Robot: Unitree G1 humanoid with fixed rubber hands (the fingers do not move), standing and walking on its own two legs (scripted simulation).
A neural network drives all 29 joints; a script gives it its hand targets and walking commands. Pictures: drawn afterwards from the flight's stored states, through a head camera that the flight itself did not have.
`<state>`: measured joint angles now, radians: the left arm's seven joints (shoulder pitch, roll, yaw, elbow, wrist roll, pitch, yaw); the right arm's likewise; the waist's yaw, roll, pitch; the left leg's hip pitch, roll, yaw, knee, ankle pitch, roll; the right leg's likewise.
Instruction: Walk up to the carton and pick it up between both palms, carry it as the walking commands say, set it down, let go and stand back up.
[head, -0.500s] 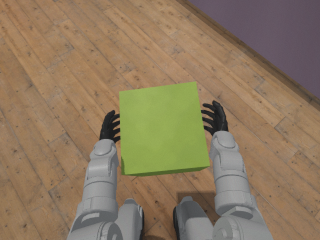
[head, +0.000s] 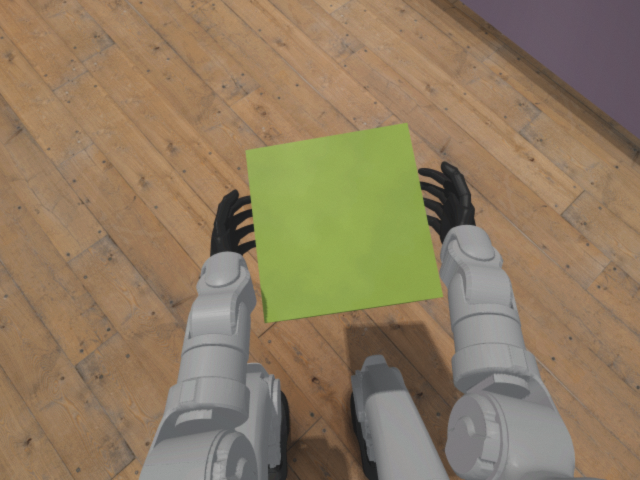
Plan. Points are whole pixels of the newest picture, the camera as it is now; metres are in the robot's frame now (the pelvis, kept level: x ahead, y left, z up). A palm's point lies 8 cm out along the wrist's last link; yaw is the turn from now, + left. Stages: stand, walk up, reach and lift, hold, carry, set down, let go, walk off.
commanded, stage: set down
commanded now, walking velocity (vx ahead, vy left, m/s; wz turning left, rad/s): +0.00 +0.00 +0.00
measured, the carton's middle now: (341, 239) +0.43 -0.05 -0.13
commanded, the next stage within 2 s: none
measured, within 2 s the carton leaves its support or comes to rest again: neither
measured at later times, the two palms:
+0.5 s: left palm (243, 256) +0.42 +0.09 -0.15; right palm (434, 231) +0.44 -0.19 -0.13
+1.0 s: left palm (253, 253) +0.45 +0.09 -0.24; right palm (417, 235) +0.46 -0.20 -0.22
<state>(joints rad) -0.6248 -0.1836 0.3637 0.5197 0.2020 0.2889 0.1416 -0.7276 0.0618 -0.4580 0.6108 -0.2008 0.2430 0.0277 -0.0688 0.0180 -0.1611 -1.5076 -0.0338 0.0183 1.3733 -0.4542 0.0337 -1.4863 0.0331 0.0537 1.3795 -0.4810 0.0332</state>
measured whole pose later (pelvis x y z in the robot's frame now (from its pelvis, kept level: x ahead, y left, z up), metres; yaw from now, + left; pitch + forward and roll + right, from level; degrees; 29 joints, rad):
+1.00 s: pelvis -0.04 -0.02 -0.14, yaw +0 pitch +40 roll +2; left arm -1.03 -0.02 0.39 0.66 0.12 0.30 0.14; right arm -1.11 -0.05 -0.43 0.71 -0.16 0.26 -0.07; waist -0.03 0.00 0.01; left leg -2.01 -0.05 0.00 1.83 -0.51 -0.02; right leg -2.02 0.09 0.05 1.85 -0.53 0.02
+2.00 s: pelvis -0.05 -0.03 -0.23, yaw +1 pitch +28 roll +2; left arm -1.47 0.23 0.21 0.96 -0.11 0.24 0.18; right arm -1.45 -0.25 -0.22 0.90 0.05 0.24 -0.18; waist -0.03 0.04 0.52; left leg -2.09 -0.07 0.00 2.19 -0.59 -0.04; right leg -2.10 0.08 0.02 2.23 -0.61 0.00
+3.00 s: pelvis -0.03 -0.02 -0.25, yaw +0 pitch +35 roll +1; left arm -1.43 0.15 0.31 1.04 0.03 0.18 0.12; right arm -1.39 -0.28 -0.30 1.02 0.03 0.17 -0.05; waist -0.02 0.02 0.32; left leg -2.26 -0.09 -0.01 2.24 -0.60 -0.04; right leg -2.24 0.08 0.01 2.26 -0.64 0.01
